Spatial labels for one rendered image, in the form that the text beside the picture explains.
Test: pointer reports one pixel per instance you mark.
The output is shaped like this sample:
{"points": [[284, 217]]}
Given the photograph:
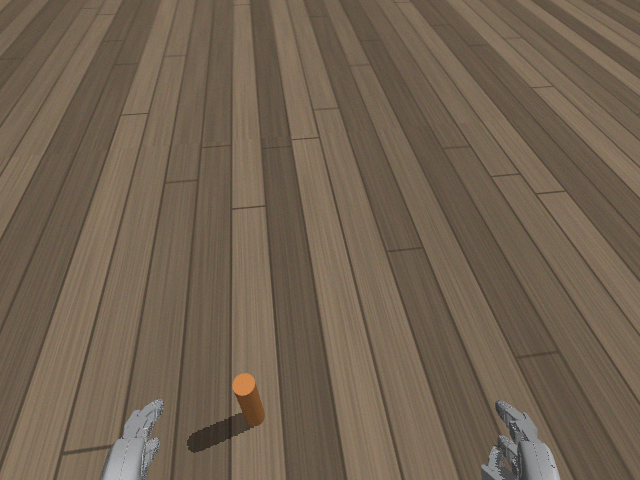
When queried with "right robot hand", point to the right robot hand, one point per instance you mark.
{"points": [[529, 457]]}

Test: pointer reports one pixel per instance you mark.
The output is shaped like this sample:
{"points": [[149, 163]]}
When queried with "can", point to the can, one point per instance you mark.
{"points": [[246, 392]]}

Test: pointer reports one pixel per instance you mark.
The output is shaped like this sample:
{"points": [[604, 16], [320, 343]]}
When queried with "left robot hand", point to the left robot hand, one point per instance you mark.
{"points": [[130, 456]]}

